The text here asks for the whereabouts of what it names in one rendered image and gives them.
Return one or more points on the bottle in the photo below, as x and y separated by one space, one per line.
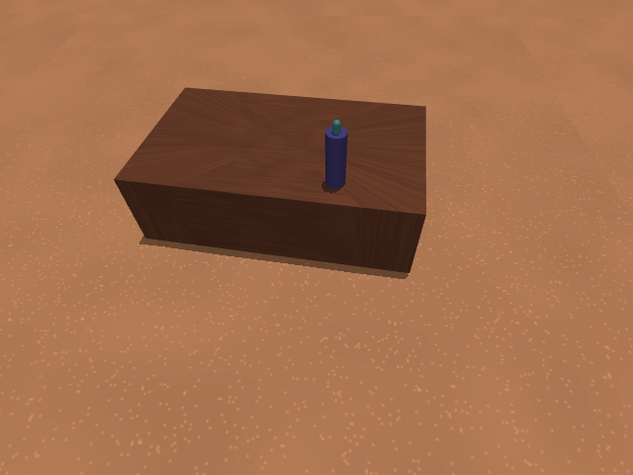
335 155

